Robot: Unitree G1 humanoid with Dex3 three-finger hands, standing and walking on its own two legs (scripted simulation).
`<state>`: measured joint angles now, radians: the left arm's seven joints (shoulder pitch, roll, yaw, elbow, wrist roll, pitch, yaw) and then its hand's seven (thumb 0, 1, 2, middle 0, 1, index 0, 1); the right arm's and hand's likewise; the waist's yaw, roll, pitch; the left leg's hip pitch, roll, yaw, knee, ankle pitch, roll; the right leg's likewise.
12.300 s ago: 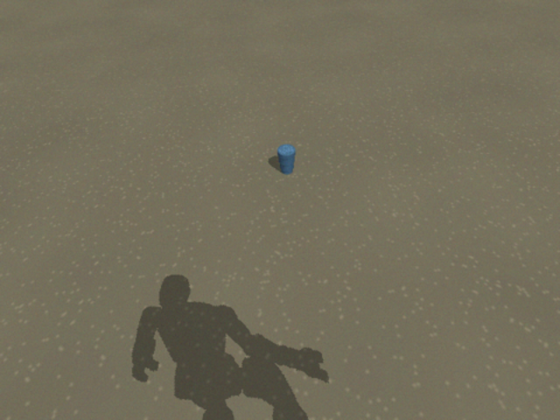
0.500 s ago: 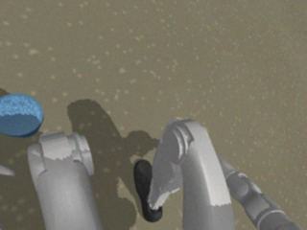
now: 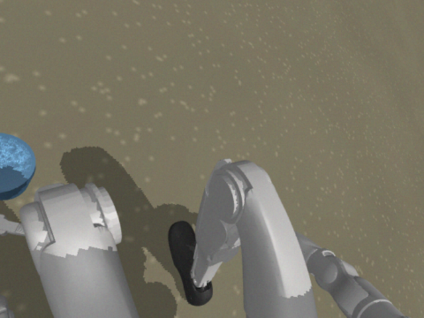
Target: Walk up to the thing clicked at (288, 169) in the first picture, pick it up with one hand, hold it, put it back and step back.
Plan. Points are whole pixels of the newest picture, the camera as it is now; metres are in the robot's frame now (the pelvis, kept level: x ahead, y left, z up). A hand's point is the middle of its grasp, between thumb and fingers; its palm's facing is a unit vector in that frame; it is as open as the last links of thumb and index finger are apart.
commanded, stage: close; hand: left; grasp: from the side
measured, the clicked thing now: (2, 174) +0.39 +0.26 -0.21
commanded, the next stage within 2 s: settle in 0.60 s
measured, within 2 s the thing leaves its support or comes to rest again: leaves its support in 1.04 s
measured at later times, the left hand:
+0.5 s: hand (0, 182) +0.37 +0.26 -0.19, palm faces +0.25 -0.97 +0.00, open 11.3 cm
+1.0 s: hand out of the picture +0.37 +0.27 -0.19, palm faces +0.26 -0.97 -0.01, open 11.2 cm
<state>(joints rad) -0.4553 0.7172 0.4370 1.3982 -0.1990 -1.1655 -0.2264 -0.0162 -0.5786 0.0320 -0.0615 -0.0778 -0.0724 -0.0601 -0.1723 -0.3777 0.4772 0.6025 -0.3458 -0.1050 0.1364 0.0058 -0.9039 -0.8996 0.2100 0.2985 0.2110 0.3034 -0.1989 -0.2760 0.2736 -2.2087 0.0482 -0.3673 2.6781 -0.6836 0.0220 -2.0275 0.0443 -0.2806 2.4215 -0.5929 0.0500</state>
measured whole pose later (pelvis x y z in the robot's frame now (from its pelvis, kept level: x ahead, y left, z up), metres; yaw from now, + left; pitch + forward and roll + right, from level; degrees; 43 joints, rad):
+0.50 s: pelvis +0.00 +0.00 +0.00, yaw -1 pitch +8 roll -19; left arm -0.46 0.76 0.42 1.42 -0.15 -1.23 -0.08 0.00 0.02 0.51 -0.54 -0.52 -0.46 -0.52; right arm -0.23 -0.37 0.52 0.58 -0.39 -0.07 0.15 0.00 -0.88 -0.90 0.21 0.30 0.21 0.30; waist -0.20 -0.30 0.33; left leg -2.20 0.04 -0.41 2.70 -0.71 0.01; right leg -2.02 0.06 -0.31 2.42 -0.60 0.06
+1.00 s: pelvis +0.00 +0.00 +0.00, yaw -1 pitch +10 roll -19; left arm -0.42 0.74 0.40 1.25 -0.13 -1.10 -0.02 -0.02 -0.41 0.93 -0.66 -0.94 -0.59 -0.99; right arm -0.18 -0.36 0.49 0.58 -0.37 -0.04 0.16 0.00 -0.91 -0.91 0.21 0.30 0.21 0.30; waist -0.18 -0.30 0.32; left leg -2.20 0.05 -0.41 2.68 -0.72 0.01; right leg -2.02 0.06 -0.31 2.40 -0.60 0.05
